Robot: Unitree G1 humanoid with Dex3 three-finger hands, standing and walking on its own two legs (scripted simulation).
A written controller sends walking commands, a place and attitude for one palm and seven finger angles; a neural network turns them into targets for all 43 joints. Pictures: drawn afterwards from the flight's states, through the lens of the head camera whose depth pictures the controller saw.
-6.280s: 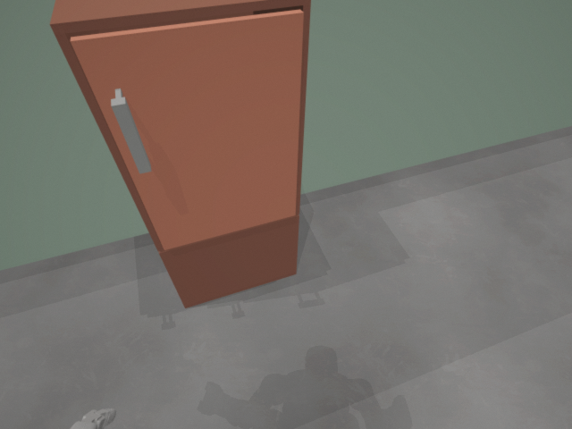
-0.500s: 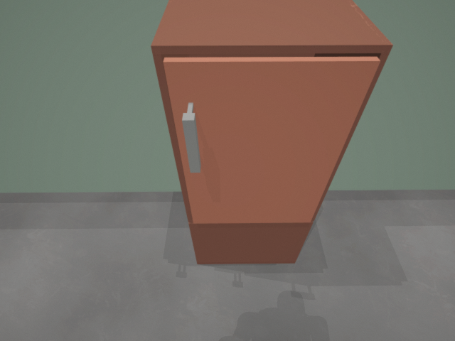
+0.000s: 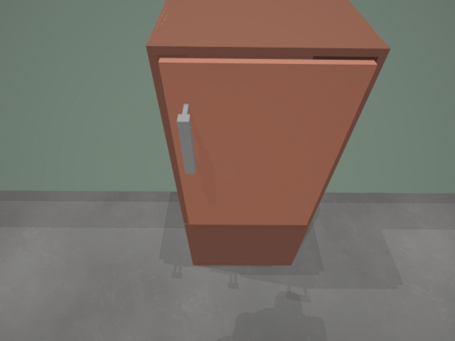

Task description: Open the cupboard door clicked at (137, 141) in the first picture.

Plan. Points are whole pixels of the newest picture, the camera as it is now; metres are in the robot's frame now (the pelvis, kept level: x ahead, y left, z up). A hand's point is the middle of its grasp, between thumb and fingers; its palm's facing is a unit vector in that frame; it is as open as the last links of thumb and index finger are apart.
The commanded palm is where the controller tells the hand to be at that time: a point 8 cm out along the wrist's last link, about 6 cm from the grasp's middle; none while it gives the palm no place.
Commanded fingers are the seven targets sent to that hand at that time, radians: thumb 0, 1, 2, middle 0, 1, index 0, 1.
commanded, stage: shuffle to correct the standing spot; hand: left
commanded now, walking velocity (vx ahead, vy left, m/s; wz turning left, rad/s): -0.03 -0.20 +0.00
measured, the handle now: (188, 140) +0.51 +0.12 +0.05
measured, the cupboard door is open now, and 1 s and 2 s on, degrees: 0 0 0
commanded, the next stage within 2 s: come to a stop and stand still in 0.48 s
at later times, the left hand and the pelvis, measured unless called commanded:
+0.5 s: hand out of the picture -0.02 +0.11 -0.18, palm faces +0.11 -0.97 -0.21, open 7.3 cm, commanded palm none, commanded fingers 0.00 0.90 0.90 -0.20 -0.30 -0.20 -0.30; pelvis -0.01 -0.07 -0.01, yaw +3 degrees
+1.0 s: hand out of the picture -0.03 +0.01 -0.20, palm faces +0.12 -0.98 -0.16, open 7.3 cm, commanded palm none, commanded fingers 0.00 0.90 0.90 -0.20 -0.30 -0.20 -0.30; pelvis -0.01 -0.15 -0.02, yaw +2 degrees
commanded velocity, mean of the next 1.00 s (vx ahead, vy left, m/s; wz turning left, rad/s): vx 0.00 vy -0.02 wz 0.05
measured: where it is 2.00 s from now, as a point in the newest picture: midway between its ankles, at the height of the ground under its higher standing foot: outside the picture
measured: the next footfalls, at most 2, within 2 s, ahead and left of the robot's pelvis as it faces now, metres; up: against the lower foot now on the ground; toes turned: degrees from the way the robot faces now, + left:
left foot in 0.60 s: -0.01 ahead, +0.04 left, +0.00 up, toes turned +10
right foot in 0.78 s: +0.04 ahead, -0.28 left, +0.00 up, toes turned +2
